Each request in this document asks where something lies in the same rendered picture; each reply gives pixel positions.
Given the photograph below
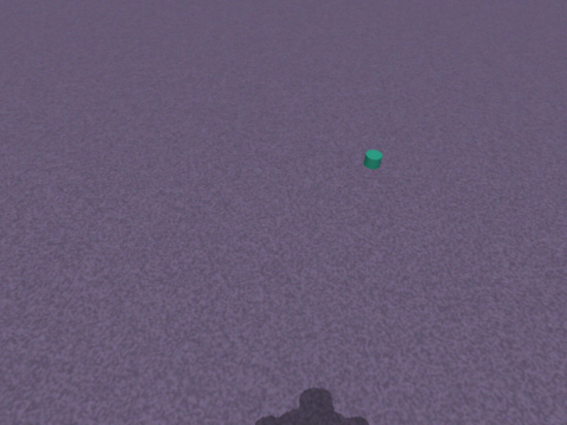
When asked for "tin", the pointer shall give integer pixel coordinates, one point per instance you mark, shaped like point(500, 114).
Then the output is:
point(373, 159)

